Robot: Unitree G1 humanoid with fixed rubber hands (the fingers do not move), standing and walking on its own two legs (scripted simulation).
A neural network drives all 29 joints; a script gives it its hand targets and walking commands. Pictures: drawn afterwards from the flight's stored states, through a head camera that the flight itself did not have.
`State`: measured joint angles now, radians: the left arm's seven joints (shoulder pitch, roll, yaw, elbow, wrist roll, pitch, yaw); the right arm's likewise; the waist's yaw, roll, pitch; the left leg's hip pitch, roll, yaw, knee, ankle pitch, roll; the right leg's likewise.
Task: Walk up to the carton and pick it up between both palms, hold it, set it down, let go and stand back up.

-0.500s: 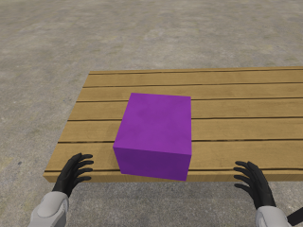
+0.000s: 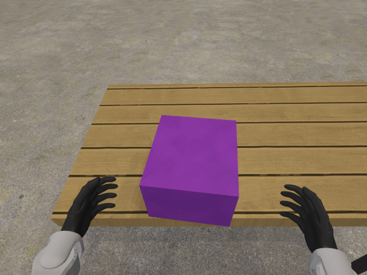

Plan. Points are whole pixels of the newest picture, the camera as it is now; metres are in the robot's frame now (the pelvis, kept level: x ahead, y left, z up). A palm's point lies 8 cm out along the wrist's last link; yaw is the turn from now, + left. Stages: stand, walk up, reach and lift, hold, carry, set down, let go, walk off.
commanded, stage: reach and lift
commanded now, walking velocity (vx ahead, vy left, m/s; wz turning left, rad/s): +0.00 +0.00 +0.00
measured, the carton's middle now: (193, 167) +0.38 +0.01 +0.01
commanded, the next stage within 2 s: none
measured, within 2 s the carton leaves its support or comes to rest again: neither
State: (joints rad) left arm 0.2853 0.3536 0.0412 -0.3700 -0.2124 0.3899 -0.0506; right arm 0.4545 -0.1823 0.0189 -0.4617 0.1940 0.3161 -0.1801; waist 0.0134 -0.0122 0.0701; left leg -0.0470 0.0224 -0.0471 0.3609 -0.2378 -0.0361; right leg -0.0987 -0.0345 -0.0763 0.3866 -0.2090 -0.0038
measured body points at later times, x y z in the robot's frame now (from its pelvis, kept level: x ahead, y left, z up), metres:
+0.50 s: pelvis +0.01 +0.00 +0.00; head +0.02 +0.00 +0.45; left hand +0.30 +0.21 +0.11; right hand +0.29 -0.19 +0.10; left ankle -0.02 +0.14 -0.74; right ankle +0.01 -0.12 -0.74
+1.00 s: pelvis -0.01 +0.00 +0.00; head -0.01 +0.01 +0.45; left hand +0.37 +0.20 +0.15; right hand +0.35 -0.20 +0.14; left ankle -0.02 +0.14 -0.74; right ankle +0.01 -0.12 -0.74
